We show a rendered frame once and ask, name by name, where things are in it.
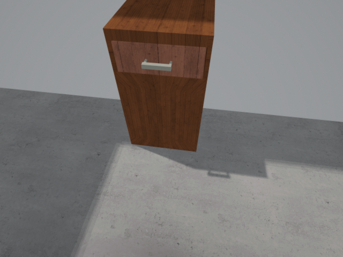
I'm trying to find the drawer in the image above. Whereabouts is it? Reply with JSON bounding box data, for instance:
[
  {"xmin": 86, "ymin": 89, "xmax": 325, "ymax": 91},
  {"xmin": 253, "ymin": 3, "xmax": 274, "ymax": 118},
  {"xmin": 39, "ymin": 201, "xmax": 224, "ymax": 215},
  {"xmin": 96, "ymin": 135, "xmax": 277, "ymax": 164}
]
[{"xmin": 111, "ymin": 41, "xmax": 206, "ymax": 79}]

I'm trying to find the handle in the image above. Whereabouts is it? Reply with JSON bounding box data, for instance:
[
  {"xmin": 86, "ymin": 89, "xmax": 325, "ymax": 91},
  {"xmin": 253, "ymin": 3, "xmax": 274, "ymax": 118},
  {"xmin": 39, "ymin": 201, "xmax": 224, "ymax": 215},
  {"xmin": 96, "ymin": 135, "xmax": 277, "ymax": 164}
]
[{"xmin": 141, "ymin": 59, "xmax": 172, "ymax": 71}]

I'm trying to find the cabinet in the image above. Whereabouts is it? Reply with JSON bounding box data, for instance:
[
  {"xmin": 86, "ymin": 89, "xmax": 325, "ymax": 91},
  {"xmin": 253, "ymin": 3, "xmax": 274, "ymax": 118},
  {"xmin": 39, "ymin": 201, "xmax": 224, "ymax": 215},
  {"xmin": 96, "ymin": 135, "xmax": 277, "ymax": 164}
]
[{"xmin": 103, "ymin": 0, "xmax": 215, "ymax": 152}]

